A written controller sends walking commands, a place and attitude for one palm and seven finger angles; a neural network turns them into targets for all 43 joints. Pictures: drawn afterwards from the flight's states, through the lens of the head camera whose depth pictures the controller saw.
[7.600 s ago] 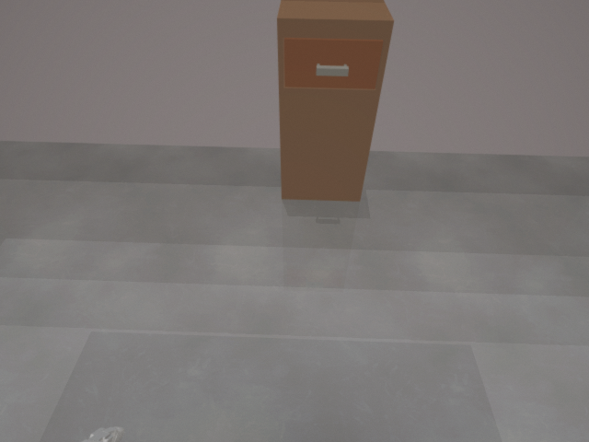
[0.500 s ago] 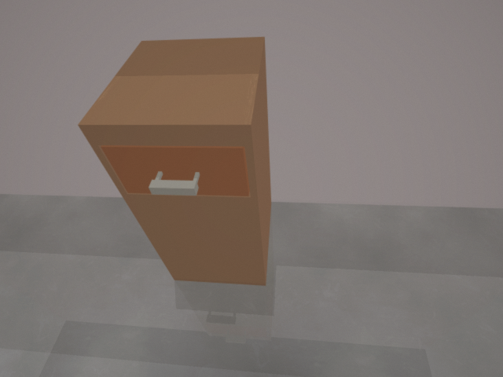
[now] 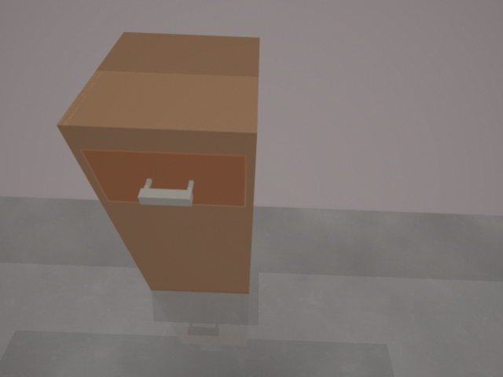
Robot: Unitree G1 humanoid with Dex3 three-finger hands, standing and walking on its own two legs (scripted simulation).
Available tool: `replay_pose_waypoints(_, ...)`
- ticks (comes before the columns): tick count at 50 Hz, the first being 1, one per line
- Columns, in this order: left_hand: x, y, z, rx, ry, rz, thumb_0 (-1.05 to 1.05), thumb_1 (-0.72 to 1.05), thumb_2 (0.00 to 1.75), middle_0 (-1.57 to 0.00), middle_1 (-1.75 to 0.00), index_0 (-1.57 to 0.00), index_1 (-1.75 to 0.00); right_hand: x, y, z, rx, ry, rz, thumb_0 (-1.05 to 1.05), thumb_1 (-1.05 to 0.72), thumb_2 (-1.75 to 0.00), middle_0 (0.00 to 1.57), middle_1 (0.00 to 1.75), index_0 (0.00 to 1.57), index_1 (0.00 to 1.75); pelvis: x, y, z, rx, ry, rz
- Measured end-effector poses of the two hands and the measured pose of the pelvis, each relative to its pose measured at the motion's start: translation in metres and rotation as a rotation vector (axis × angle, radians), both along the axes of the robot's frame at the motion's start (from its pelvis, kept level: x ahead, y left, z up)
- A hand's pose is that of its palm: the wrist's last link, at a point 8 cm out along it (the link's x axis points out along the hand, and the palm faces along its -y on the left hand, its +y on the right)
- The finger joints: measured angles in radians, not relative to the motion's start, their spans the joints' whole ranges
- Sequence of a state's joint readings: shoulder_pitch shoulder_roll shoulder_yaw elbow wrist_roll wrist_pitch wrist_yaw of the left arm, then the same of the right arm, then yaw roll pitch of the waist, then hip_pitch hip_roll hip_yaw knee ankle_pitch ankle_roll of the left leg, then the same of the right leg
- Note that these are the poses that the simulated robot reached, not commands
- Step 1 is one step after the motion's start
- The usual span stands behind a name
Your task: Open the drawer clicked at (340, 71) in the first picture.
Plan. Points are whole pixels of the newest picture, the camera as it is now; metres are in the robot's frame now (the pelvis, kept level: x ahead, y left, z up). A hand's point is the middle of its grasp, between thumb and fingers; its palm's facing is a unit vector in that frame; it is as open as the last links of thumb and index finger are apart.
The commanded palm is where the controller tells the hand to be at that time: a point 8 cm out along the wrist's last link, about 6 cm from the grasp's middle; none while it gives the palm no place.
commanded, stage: come to a stop and stand still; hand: left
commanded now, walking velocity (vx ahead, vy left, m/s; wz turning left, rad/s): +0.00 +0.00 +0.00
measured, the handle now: (168, 190) +0.52 +0.23 -0.08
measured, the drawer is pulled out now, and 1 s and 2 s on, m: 0.00 0.00 0.00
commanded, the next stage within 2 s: look again from close up in 0.30 s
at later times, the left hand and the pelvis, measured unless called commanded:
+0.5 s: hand out of the picture +0.00 +0.17 -0.18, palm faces +0.02 -0.98 -0.20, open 7.4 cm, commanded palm none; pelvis +0.00 +0.00 -0.01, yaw +0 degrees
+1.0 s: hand out of the picture -0.04 +0.21 -0.18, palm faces +0.01 -0.98 -0.19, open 7.4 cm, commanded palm none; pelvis -0.05 +0.03 +0.00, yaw -1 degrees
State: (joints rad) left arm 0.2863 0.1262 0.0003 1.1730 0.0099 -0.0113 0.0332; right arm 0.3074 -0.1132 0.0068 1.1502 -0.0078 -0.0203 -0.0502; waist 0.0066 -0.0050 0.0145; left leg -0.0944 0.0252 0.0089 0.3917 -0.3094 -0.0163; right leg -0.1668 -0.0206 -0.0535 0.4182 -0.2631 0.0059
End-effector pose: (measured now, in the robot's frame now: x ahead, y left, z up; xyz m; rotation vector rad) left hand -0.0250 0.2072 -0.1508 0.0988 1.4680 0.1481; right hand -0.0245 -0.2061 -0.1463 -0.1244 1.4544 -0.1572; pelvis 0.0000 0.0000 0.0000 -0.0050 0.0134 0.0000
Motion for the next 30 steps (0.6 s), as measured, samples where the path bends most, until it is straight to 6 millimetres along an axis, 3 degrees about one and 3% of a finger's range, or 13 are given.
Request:
replay_pose_waypoints(8, 0.020, 0.010, 0.002, 0.034, -0.030, 0.001, 0.01, 0.92, 0.90, -0.20, -0.29, -0.20, -0.30, 0.005, 0.006, -0.004, 0.016, 0.011, -0.003, 0.00, -0.91, -0.90, 0.20, 0.30, 0.20, 0.30, 0.009, 0.001, -0.001, 0.000, -0.010, 0.001)
replay_pose_waypoints(16, 0.025, 0.013, 0.003, 0.046, -0.043, 0.001, 0.01, 0.92, 0.90, -0.20, -0.29, -0.20, -0.30, 0.012, 0.003, -0.005, 0.011, 0.000, 0.001, 0.00, -0.91, -0.90, 0.20, 0.30, 0.20, 0.30, 0.011, 0.001, -0.001, 0.001, -0.014, 0.002)
replay_pose_waypoints(30, 0.025, 0.023, -0.002, 0.058, -0.137, -0.034, 0.00, 0.91, 0.90, -0.20, -0.29, -0.20, -0.30, 0.034, -0.027, -0.001, -0.071, -0.142, 0.008, 0.01, -0.91, -0.90, 0.20, 0.30, 0.20, 0.30, -0.003, 0.005, -0.010, -0.006, -0.017, 0.003)
